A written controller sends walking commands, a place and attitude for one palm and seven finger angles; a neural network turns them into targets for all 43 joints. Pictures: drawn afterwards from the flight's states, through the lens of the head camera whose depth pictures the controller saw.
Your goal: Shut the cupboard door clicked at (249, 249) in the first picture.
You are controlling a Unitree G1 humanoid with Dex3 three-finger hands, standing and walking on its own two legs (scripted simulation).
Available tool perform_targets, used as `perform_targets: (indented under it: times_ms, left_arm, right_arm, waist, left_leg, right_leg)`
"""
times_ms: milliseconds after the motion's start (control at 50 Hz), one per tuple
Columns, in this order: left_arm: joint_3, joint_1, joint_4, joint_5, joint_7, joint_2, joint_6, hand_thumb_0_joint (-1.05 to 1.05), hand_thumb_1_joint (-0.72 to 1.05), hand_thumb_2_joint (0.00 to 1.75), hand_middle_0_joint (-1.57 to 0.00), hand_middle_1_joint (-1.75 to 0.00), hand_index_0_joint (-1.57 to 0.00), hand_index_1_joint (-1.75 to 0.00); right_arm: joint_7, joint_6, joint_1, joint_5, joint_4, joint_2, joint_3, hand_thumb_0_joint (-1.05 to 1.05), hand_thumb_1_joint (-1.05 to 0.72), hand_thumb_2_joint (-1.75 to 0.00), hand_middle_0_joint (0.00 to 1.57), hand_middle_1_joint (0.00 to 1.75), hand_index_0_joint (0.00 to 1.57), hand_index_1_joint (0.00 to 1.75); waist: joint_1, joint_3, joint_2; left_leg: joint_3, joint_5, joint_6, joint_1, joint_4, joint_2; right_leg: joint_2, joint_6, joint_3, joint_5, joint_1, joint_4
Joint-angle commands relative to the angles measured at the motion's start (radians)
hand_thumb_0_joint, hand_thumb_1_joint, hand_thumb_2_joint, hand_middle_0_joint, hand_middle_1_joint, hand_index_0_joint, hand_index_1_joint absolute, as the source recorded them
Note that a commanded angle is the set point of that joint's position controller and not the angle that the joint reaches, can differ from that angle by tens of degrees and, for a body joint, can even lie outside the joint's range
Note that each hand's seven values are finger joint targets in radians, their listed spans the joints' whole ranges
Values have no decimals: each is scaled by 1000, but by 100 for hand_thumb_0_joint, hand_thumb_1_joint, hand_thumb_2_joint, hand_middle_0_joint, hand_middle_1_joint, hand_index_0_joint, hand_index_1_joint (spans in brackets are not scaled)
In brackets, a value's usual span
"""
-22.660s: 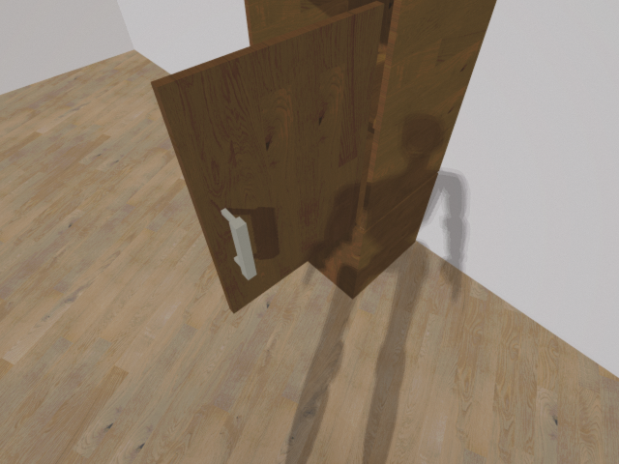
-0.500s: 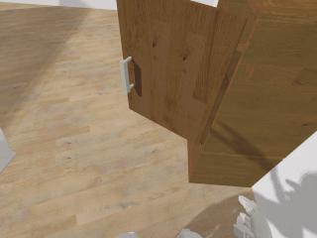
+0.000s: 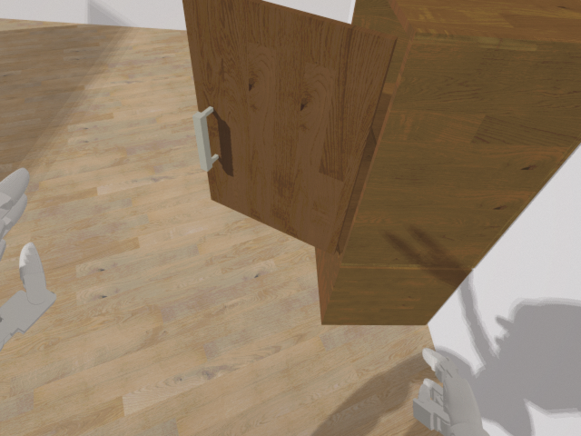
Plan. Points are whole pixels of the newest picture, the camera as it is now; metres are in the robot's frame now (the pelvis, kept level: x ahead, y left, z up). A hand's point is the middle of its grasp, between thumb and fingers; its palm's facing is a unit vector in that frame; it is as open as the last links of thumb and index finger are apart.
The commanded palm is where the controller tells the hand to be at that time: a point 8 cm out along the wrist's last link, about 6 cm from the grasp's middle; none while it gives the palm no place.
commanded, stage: step back with the hand held close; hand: left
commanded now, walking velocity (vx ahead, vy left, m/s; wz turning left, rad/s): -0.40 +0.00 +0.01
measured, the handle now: (207, 139) +0.79 +0.23 -0.08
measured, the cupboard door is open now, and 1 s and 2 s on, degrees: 61 61 61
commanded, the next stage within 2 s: stop stepping back and stand still in 0.30 s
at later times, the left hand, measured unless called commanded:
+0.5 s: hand out of the picture +0.06 +0.26 +0.18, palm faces +0.37 -0.82 -0.43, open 7.4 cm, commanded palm +0.01 +0.30 +0.18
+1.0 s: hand out of the picture +0.00 +0.29 +0.17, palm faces +0.45 -0.79 -0.42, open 7.4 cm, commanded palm -0.05 +0.32 +0.18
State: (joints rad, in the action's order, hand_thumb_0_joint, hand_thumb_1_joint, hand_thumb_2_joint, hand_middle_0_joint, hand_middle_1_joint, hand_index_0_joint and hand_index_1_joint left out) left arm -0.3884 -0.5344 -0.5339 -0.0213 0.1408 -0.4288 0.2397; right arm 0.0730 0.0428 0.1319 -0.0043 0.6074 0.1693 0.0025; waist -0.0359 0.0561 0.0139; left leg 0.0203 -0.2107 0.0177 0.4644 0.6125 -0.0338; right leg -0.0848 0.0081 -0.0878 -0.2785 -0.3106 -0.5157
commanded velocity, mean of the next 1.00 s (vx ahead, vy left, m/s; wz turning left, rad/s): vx -0.03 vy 0.02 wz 0.02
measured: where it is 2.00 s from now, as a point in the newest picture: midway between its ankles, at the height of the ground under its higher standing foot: outside the picture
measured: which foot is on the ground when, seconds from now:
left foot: down 0.00-0.42, up 0.44-0.56, down 0.58-1.00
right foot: down 0.00-0.10, up 0.12-0.38, down 0.40-1.00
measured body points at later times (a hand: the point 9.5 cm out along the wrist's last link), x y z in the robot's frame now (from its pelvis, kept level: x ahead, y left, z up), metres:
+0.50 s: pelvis -0.15 +0.01 +0.00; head -0.15 +0.04 +0.45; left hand +0.03 +0.30 +0.21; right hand +0.01 -0.22 -0.07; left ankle -0.04 +0.10 -0.71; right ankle -0.22 -0.10 -0.73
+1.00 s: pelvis -0.20 +0.03 +0.00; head -0.23 +0.04 +0.45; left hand -0.03 +0.33 +0.20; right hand -0.08 -0.23 -0.09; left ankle -0.14 +0.14 -0.72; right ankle -0.23 -0.08 -0.73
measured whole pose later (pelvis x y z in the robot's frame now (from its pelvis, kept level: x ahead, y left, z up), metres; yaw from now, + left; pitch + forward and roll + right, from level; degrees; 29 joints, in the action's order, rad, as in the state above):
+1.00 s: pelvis -0.20 +0.03 +0.00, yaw -2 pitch -1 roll -1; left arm -0.40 -0.55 -0.43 -0.02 0.18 -0.41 0.21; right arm 0.07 0.08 0.31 0.01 0.67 0.22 0.00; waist 0.00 0.09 0.00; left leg 0.02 -0.31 0.00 0.37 0.63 -0.01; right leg -0.02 0.02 0.01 -0.34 -0.19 -0.53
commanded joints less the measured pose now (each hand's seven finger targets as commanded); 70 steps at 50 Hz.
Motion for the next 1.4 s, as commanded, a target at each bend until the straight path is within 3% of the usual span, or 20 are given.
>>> perform_targets:
  times_ms: [0,60,100,160,320,380,420,480,540,580,640,680,760,820,840,880,960,1080,1220,1380]
  left_arm:
    - [-244,-82,-136,-14,38,-255,33,0,90,90,-20,-30,-20,-30]
    - [-224,-87,-145,-35,27,-244,37,0,90,90,-20,-30,-20,-30]
    - [-203,-60,-171,-33,14,-205,38,0,90,90,-20,-30,-20,-30]
    - [-124,-55,-177,-45,22,-145,13,0,90,90,-20,-30,-20,-30]
    - [-162,69,-251,-50,37,-220,-4,0,90,90,-20,-30,-20,-30]
    - [-215,79,-249,-56,44,-279,24,0,90,90,-20,-30,-20,-30]
    - [-178,43,-221,-42,45,-250,6,0,90,90,-20,-30,-20,-30]
    - [-151,7,-119,-30,59,-195,-42,0,90,90,-20,-30,-20,-30]
    - [-132,110,-53,-16,56,-184,-41,0,90,90,-20,-30,-20,-30]
    - [-135,72,-46,-13,50,-180,-24,0,90,90,-20,-30,-20,-30]
    - [-114,122,-134,-6,46,-161,-7,0,90,90,-20,-30,-20,-30]
    - [-116,126,-171,3,47,-159,-6,0,90,90,-20,-30,-20,-30]
    - [-151,30,-162,-3,48,-177,-7,0,90,90,-20,-30,-20,-30]
    - [-193,-41,-107,-16,49,-202,-12,0,90,90,-20,-30,-20,-30]
    - [-173,-26,-100,-16,53,-183,-13,0,90,90,-20,-30,-20,-30]
    - [-145,69,-80,-10,60,-169,1,0,90,90,-20,-30,-20,-30]
    - [-108,159,-29,2,60,-156,8,0,90,90,-20,-30,-20,-30]
    - [-123,140,-93,1,49,-147,19,0,90,90,-20,-30,-20,-30]
    - [-154,24,-126,-10,49,-155,25,0,90,90,-20,-30,-20,-30]
    - [-152,16,-89,-27,43,-156,-1,0,90,90,-20,-30,-20,-30]
  right_arm:
    - [25,-2,-59,1,-170,133,37,0,-90,-90,20,30,20,30]
    - [32,-1,-47,-5,-188,182,51,0,-90,-90,20,30,20,30]
    - [24,38,-32,23,-178,195,70,0,-90,-90,20,30,20,30]
    - [11,87,-20,5,-144,179,61,0,-90,-90,20,30,20,30]
    - [2,90,-54,26,-111,170,48,0,-90,-90,20,30,20,30]
    - [-11,64,-30,21,-107,142,43,0,-90,-90,20,30,20,30]
    - [-8,78,-4,8,-104,156,57,0,-90,-90,20,30,20,30]
    - [14,52,4,10,-113,134,9,0,-90,-90,20,30,20,30]
    - [33,79,12,-6,-112,174,28,0,-90,-90,20,30,20,30]
    - [32,96,22,-10,-117,171,24,0,-90,-90,20,30,20,30]
    - [30,117,13,2,-119,170,14,0,-90,-90,20,30,20,30]
    - [28,129,11,10,-125,166,17,0,-90,-90,20,30,20,30]
    - [16,130,17,18,-132,160,24,0,-90,-90,20,30,20,30]
    - [5,101,33,22,-121,156,44,0,-90,-90,20,30,20,30]
    - [4,86,40,20,-112,152,41,0,-90,-90,20,30,20,30]
    - [-2,82,42,12,-106,160,42,0,-90,-90,20,30,20,30]
    - [18,97,32,11,-92,156,32,0,-90,-90,20,30,20,30]
    - [27,116,7,3,-110,164,21,0,-90,-90,20,30,20,30]
    - [11,139,24,4,-112,151,22,0,-90,-90,20,30,20,30]
    - [14,90,12,-5,-127,139,16,0,-90,-90,20,30,20,30]
  waist:
    - [19,80,66]
    - [35,166,-232]
    - [45,170,-316]
    - [50,147,-181]
    - [37,142,-243]
    - [19,129,-7]
    - [34,133,177]
    - [0,14,19]
    - [9,-67,-23]
    - [13,-36,-56]
    - [17,-19,-231]
    - [28,-15,-217]
    - [20,33,-187]
    - [17,22,56]
    - [19,-26,110]
    - [12,-84,108]
    - [10,-89,-1]
    - [20,-83,-147]
    - [30,109,-135]
    - [22,96,-72]
  left_leg:
    - [-50,8,3,-47,-71,11]
    - [-183,525,-56,-172,-297,-171]
    - [-266,210,-123,10,-439,-289]
    - [-214,215,-144,-171,-377,-257]
    - [-149,-172,-20,-113,-458,-154]
    - [-10,-77,33,-286,-41,-5]
    - [-10,-109,36,-285,270,85]
    - [-35,-62,7,-144,73,6]
    - [-79,-52,-35,-203,-141,-43]
    - [-115,-2,-55,-237,-179,-61]
    - [-336,-415,-61,-96,-480,-160]
    - [-303,-500,-54,-23,-526,-158]
    - [-149,-362,-24,6,-378,-60]
    - [-46,-195,-5,-70,-3,20]
    - [-36,-138,-7,3,131,20]
    - [-58,-134,-11,64,209,-11]
    - [-2,-102,-42,-205,-88,-2]
    - [-267,-286,-96,-109,-365,-155]
    - [-69,132,-44,-226,-204,-76]
    - [-27,272,-29,-253,-149,-66]
  right_leg:
    - [262,80,-139,617,67,121]
    - [19,-37,77,236,111,-53]
    - [-22,-24,57,-159,203,-317]
    - [20,-24,55,-186,22,-266]
    - [24,23,115,-94,190,122]
    - [274,118,-124,-152,-147,355]
    - [383,182,-166,-107,-252,341]
    - [289,101,-8,57,-106,177]
    - [194,28,4,-106,-116,181]
    - [152,23,1,3,-61,149]
    - [51,-19,100,-83,85,-53]
    - [38,-10,118,-96,168,-53]
    - [74,31,103,-103,260,102]
    - [264,141,-185,-410,33,283]
    - [356,192,-298,-414,14,328]
    - [406,212,-296,-286,20,304]
    - [245,94,-67,-227,-86,160]
    - [77,-12,92,-53,41,-29]
    - [113,4,54,209,176,62]
    - [133,5,29,349,146,88]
